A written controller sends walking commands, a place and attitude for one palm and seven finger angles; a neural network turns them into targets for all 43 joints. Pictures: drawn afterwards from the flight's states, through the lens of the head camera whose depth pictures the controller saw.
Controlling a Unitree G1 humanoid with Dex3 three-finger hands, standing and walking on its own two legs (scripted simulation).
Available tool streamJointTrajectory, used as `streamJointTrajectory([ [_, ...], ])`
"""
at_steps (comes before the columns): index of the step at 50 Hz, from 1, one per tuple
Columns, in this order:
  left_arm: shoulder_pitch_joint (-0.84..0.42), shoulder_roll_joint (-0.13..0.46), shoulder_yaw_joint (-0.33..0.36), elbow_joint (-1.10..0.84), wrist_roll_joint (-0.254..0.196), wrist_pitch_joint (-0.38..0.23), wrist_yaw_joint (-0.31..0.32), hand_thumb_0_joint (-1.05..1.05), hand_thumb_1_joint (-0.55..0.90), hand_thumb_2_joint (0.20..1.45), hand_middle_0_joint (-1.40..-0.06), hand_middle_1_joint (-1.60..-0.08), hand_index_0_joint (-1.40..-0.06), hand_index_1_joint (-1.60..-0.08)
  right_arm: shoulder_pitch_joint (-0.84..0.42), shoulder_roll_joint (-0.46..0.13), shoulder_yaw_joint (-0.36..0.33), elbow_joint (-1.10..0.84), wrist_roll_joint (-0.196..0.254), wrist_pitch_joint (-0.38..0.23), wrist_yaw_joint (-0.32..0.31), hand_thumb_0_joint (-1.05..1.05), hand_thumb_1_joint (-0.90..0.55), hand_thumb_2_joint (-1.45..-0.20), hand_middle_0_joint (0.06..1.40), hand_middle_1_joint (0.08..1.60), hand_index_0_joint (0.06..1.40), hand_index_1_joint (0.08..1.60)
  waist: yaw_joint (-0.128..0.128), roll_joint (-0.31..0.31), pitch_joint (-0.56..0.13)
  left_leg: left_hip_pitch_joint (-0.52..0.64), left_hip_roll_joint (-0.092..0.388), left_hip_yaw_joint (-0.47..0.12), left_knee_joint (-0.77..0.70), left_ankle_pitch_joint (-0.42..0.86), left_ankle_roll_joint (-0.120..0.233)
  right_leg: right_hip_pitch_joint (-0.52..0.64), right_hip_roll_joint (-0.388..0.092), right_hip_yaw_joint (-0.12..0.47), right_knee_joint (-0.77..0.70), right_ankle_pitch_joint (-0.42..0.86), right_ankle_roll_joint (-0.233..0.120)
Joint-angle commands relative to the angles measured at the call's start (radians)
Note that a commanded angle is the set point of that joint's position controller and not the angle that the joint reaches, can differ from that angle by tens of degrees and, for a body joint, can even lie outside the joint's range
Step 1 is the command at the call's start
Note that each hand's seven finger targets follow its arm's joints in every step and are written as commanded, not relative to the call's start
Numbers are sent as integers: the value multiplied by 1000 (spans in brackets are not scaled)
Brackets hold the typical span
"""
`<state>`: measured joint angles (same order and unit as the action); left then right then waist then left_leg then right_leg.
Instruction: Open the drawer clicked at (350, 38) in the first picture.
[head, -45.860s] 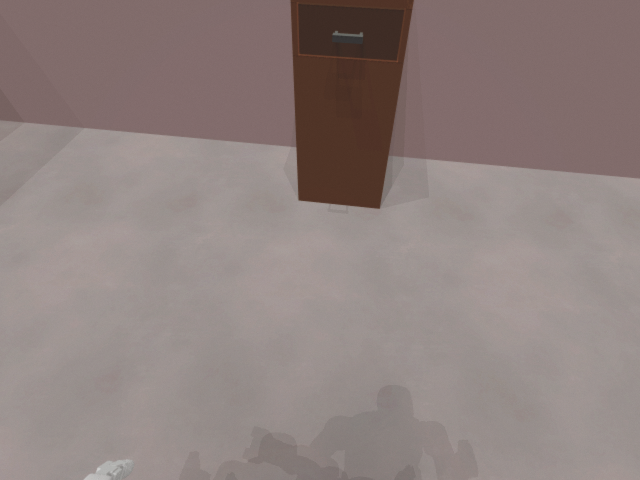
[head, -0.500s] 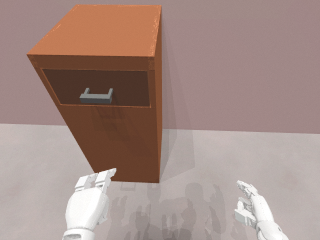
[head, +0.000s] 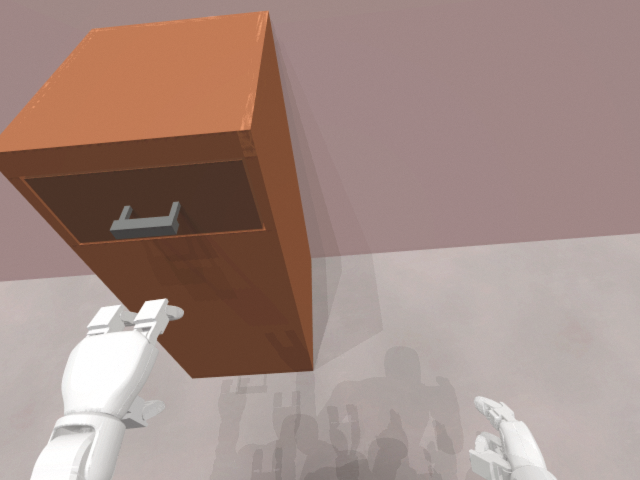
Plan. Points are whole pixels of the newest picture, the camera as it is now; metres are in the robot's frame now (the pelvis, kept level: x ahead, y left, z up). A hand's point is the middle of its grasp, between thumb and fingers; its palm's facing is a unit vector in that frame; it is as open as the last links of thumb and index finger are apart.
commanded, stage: raise the hand with hooked fingers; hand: left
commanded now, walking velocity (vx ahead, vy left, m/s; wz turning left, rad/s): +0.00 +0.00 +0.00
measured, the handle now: (148, 218) +0.48 +0.35 +0.03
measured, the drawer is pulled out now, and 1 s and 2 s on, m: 0.00 0.00 0.00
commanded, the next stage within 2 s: move the hooked fingers above the handle in 0.98 s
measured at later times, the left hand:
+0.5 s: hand (85, 270) +0.30 +0.30 +0.13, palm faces +0.18 -0.09 -0.98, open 13.7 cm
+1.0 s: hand (47, 285) +0.27 +0.33 +0.14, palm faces +0.17 -0.09 -0.98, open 13.8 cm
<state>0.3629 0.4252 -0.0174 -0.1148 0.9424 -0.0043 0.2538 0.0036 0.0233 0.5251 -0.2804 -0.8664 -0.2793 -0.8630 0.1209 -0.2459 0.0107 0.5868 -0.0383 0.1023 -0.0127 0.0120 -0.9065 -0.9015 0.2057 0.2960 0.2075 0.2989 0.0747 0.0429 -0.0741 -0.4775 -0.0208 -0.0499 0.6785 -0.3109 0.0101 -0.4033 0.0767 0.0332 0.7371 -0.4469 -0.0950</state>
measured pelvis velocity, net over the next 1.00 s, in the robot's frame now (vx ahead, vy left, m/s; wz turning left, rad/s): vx -0.04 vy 0.08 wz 0.02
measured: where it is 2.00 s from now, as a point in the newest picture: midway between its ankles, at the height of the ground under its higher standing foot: outside the picture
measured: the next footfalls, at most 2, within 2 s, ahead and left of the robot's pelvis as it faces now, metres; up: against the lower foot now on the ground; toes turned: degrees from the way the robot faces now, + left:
none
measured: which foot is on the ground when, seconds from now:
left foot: down 0.00-1.00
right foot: down 0.00-1.00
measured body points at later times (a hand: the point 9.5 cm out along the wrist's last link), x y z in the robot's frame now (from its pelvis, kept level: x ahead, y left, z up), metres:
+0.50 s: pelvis -0.01 +0.07 +0.01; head -0.01 +0.03 +0.46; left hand +0.28 +0.31 +0.19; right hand +0.23 -0.14 -0.07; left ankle +0.01 +0.16 -0.72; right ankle -0.05 -0.05 -0.72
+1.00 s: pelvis -0.04 +0.08 +0.02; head -0.03 +0.06 +0.47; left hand +0.26 +0.33 +0.19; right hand +0.15 -0.14 -0.09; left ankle +0.01 +0.16 -0.72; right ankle -0.05 -0.05 -0.72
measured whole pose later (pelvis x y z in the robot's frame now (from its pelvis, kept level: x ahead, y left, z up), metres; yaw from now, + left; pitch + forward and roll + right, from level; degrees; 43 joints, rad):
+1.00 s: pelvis -0.04 +0.08 +0.02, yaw +1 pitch +0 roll +0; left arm -0.14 0.50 -0.07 -0.01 0.90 0.12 0.08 0.00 -0.49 0.30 -0.32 -1.20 -0.32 -1.20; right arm 0.15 -0.25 0.00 0.66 0.03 0.10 -0.02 0.01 -0.91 -0.90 0.20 0.30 0.20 0.30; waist 0.09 0.07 0.01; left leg -0.31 -0.09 -0.06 0.48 -0.17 0.05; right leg -0.21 0.00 0.04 0.50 -0.29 0.01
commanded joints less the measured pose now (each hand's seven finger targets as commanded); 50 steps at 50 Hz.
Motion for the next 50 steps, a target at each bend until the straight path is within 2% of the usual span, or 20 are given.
streamJointTrajectory([
  [1,-112,162,190,-258,-28,-21,116,0,-197,430,-278,-1005,-278,-1005,-158,-73,-55,-158,1,-77,-8,0,-900,-900,200,300,200,300,11,-75,-245,56,-64,23,6,230,36,192,-128,141,-110,841,111],
  [2,-110,156,194,-223,-34,-3,124,0,-220,420,-280,-1020,-280,-1020,-153,-76,-60,-154,5,-76,-5,0,-900,-900,200,300,200,300,4,-147,-236,37,-64,19,2,232,36,198,-128,127,-107,862,118],
  [4,-120,139,174,-185,-34,44,126,0,-267,400,-283,-1050,-283,-1050,-149,-86,-73,-145,17,-75,-1,0,-900,-900,200,300,200,300,2,-159,-228,44,-65,36,-7,237,35,199,-130,114,-107,902,126],
  [7,-179,142,131,-149,-38,150,89,0,-337,370,-288,-1095,-288,-1095,-165,-100,-78,-138,39,-51,4,0,-900,-900,200,300,200,300,-5,-160,-225,72,-63,52,-37,270,34,229,-128,84,-119,903,128],
  [11,-352,182,75,-224,-33,232,2,0,-430,330,-295,-1155,-295,-1155,-195,-105,-74,-144,52,-27,-11,0,-900,-900,200,300,200,300,-14,-95,-241,171,-57,68,-67,325,42,248,-120,54,-145,859,128],
  [12,-393,203,79,-241,-34,236,-17,0,-453,320,-297,-1170,-297,-1170,-198,-107,-71,-144,50,-21,-16,0,-900,-900,200,300,200,300,-17,-92,-255,189,-55,66,-74,344,42,260,-117,48,-148,839,123],
  [13,-435,213,78,-255,-23,236,-34,0,-477,310,-298,-1185,-298,-1185,-211,-103,-66,-141,51,-19,-18,0,-900,-900,200,300,200,300,-14,-53,-262,223,-52,66,-78,368,45,242,-108,37,-152,807,115],
  [16,-497,224,74,-236,-14,227,-68,0,-500,300,-300,-1200,-300,-1200,-200,-93,-57,-137,50,-13,-26,0,-900,-900,200,300,200,300,-13,-16,-235,282,-39,49,-101,414,45,205,-80,2,-172,675,91],
  [17,-534,242,87,-228,-15,223,-74,0,-500,300,-300,-1200,-300,-1200,-195,-95,-54,-130,49,-8,-27,0,-900,-900,200,300,200,300,-16,-15,-229,294,-32,42,-115,416,41,200,-74,-5,-186,610,81],
  [20,-628,241,82,-163,-6,228,-92,0,-500,300,-300,-1200,-300,-1200,-191,-87,-42,-124,56,-3,-24,0,-900,-900,200,300,200,300,-14,28,-182,320,-17,16,-152,399,28,150,-55,-33,-209,458,66],
  [21,-647,238,79,-125,-11,237,-101,0,-500,300,-300,-1200,-300,-1200,-186,-87,-39,-124,59,-2,-24,0,-900,-900,200,300,200,300,-13,12,-166,318,-15,10,-164,393,26,150,-51,-41,-217,433,64],
  [23,-728,235,62,-82,-13,258,-126,0,-500,300,-300,-1200,-300,-1200,-193,-90,-32,-123,68,6,-22,0,-900,-900,200,300,200,300,-17,22,-154,325,-7,6,-190,357,18,145,-50,-47,-233,368,60],
  [28,-882,240,18,-54,-17,274,-203,0,-500,300,-300,-1200,-300,-1200,-190,-98,-20,-137,70,6,-22,0,-900,-900,200,300,200,300,-23,21,-173,368,4,-23,-233,315,11,149,-47,-57,-259,285,52],
  [29,-899,258,22,-50,-19,267,-219,0,-500,300,-300,-1200,-300,-1200,-185,-100,-20,-137,67,5,-23,0,-900,-900,200,300,200,300,-22,32,-175,379,5,-30,-240,305,10,151,-46,-57,-265,276,51],
  [32,-781,207,-1,-1,-29,251,-267,0,-500,300,-300,-1200,-300,-1200,-163,-100,-21,-143,65,7,-16,0,-900,-900,200,300,200,300,-14,1,-161,372,12,-34,-259,287,8,163,-46,-62,-280,251,49],
  [34,-758,216,8,-32,-33,221,-287,0,-500,300,-300,-1200,-300,-1200,-158,-103,-20,-149,63,3,-8,0,-900,-900,200,300,200,300,-10,-15,-160,379,18,-40,-267,278,13,157,-43,-63,-284,251,52],
  [37,-775,264,58,-102,-32,165,-271,0,-500,300,-300,-1200,-300,-1200,-154,-103,-20,-151,53,-11,-5,0,-900,-900,200,300,200,300,0,18,-158,371,18,-50,-284,250,11,167,-42,-64,-290,232,48],
  [42,-830,327,141,-173,-34,89,-178,0,-500,300,-300,-1200,-300,-1200,-140,-98,-29,-128,49,-44,-10,0,-900,-900,200,300,200,300,19,67,-184,375,8,-66,-299,199,7,173,-35,-58,-297,213,45],
  [46,-832,279,113,-111,-36,101,-120,0,-500,300,-300,-1200,-300,-1200,-138,-96,-37,-101,59,-58,-10,0,-900,-900,200,300,200,300,14,74,-171,369,0,-61,-304,142,1,141,-33,-59,-299,197,49],
  [50,-792,221,44,-46,-43,161,-130,0,-500,300,-300,-1200,-300,-1200,-146,-106,-42,-98,69,-55,-14,0,-900,-900,200,300,200,300,3,24,-159,353,-7,-43,-314,97,6,154,-38,-54,-313,180,55],
])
